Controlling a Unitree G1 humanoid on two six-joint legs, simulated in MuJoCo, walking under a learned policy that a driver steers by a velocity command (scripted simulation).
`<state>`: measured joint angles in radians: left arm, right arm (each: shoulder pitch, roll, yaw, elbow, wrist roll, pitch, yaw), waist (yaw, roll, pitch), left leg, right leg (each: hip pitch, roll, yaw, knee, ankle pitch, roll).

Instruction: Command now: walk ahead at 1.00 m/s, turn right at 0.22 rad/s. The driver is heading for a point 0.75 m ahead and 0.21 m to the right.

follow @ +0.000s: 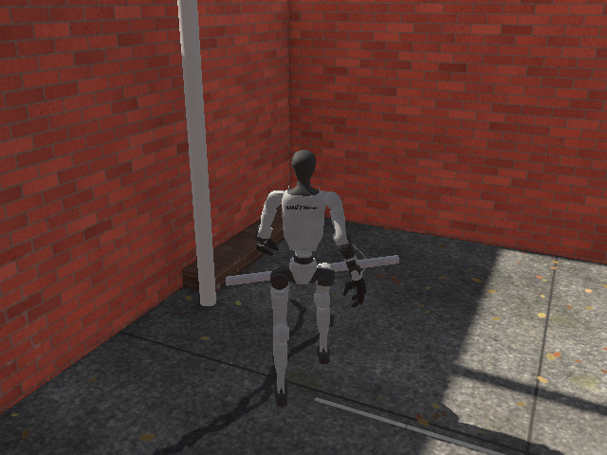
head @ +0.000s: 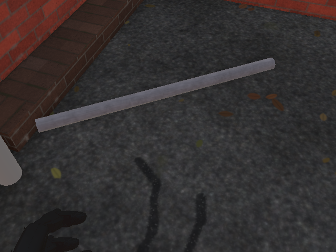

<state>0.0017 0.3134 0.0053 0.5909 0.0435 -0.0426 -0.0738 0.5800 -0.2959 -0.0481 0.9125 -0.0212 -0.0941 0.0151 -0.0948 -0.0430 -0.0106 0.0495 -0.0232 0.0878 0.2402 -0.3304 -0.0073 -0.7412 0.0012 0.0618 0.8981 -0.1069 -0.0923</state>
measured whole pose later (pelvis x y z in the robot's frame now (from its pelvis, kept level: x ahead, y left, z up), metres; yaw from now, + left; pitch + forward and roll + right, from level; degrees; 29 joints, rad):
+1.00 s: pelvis +0.90 -0.08 -0.02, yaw -15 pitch +0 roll +2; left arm 0.03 0.28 0.03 0.76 0.03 -0.06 -0.03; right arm 0.27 -0.31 -0.04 0.90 0.02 -0.08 -0.02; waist -0.05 0.01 0.07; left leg -0.14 0.02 0.05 0.88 -0.57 -0.04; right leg -0.52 0.05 0.03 0.57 -0.06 -0.07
